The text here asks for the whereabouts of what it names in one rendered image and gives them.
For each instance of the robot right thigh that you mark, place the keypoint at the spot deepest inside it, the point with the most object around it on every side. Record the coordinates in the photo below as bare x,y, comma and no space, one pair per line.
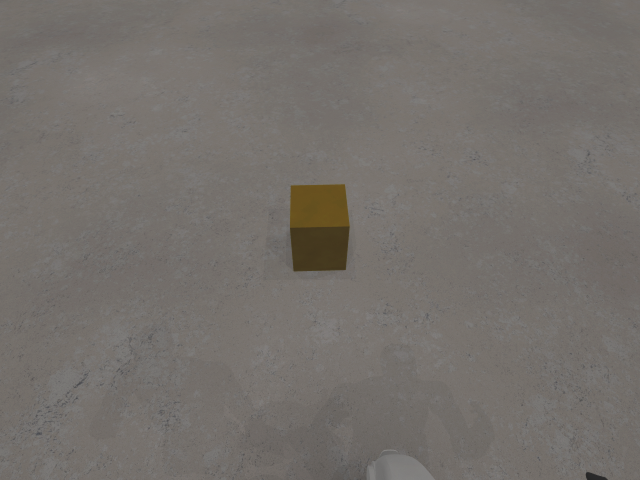
397,467

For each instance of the robot right shin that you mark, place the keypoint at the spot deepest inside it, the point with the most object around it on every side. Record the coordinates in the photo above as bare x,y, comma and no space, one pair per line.
388,452

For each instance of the carton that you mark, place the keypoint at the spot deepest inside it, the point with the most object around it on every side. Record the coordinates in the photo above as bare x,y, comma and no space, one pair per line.
319,227

